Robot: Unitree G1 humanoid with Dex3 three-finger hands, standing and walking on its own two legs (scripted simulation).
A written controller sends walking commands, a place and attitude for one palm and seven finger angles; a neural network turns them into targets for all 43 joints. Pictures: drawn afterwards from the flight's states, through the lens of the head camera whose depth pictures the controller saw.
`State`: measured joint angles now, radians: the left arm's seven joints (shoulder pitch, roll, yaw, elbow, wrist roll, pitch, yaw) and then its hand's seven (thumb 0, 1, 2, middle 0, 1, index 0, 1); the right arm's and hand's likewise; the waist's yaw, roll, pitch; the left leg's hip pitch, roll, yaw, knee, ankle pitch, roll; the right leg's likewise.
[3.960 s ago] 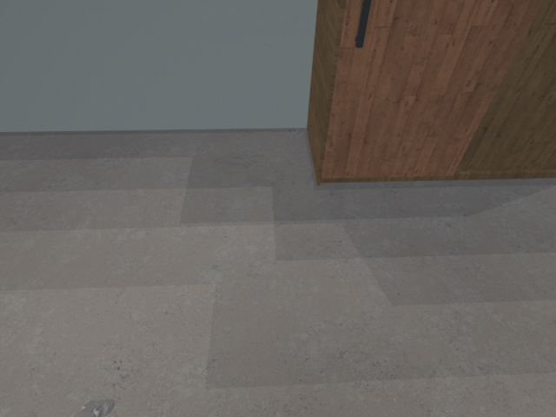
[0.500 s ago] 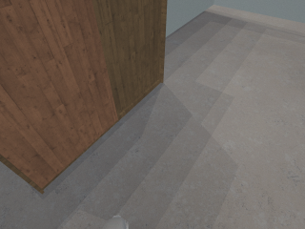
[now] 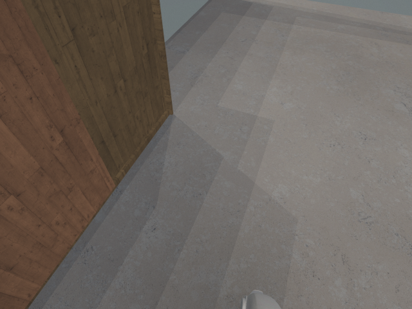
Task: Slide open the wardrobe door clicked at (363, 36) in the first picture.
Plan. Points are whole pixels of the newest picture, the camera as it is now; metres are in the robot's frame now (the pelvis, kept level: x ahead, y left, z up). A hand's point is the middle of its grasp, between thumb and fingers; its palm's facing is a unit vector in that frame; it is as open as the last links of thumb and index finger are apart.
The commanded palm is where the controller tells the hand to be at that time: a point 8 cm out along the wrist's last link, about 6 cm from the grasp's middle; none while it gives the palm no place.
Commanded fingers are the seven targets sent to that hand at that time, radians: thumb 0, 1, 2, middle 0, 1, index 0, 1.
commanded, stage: turn to face it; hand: left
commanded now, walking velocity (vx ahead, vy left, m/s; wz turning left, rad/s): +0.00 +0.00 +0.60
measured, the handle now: out of the picture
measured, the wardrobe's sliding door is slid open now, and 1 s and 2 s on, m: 0.00 0.00 0.00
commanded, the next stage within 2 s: none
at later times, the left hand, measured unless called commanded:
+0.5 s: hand out of the picture +0.09 +0.21 -0.20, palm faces +0.27 -0.95 -0.17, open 7.3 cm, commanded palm none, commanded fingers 0.00 0.90 0.90 -0.20 -0.30 -0.20 -0.30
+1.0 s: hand out of the picture +0.04 +0.18 -0.14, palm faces +0.51 -0.81 -0.29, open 7.4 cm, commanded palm none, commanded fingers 0.00 0.90 0.90 -0.20 -0.30 -0.20 -0.30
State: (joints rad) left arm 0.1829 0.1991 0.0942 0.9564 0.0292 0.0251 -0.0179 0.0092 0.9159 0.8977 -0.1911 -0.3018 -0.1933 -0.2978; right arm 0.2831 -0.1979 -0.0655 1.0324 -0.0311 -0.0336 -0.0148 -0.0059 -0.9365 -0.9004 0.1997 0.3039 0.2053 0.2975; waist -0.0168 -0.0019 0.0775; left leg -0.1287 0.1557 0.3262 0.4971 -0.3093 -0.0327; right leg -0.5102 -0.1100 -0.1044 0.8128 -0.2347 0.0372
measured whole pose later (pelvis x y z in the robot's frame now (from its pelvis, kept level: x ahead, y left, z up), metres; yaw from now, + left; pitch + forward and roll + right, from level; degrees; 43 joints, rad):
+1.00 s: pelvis +0.03 -0.06 -0.01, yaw +31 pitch +0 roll +0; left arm 0.14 0.19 0.04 0.88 0.02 0.02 0.03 0.01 0.91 0.90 -0.20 -0.30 -0.20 -0.30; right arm 0.20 -0.26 -0.10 0.93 -0.02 0.07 0.02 0.01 -0.91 -0.90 0.20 0.30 0.21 0.30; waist -0.03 0.07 0.06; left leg -0.46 -0.06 -0.10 0.76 -0.37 -0.02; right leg -0.26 -0.03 -0.05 0.57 -0.32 0.01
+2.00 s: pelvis +0.01 -0.10 +0.00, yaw +64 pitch -2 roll +2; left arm 0.13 0.17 0.02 0.87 0.02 0.01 0.03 0.01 0.91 0.90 -0.20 -0.30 -0.20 -0.30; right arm 0.25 -0.25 -0.08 0.96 -0.02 0.07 0.01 0.01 -0.91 -0.90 0.20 0.30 0.21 0.30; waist -0.05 0.07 0.07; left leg -0.43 -0.07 -0.09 0.91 -0.45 -0.03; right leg -0.23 -0.03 -0.07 0.57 -0.31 -0.03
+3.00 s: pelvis +0.09 +0.07 -0.02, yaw +70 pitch -3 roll +1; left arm 0.12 0.18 0.05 1.00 0.01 -0.06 0.00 0.00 0.91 0.90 -0.19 -0.30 -0.20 -0.30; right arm 0.41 -0.15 -0.05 1.16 -0.01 -0.01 0.00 0.01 -0.91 -0.90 0.20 0.30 0.20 0.30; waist -0.04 0.02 0.11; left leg -0.28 0.08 0.02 1.21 -0.43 0.02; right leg -0.36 -0.03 -0.15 0.64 -0.24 -0.08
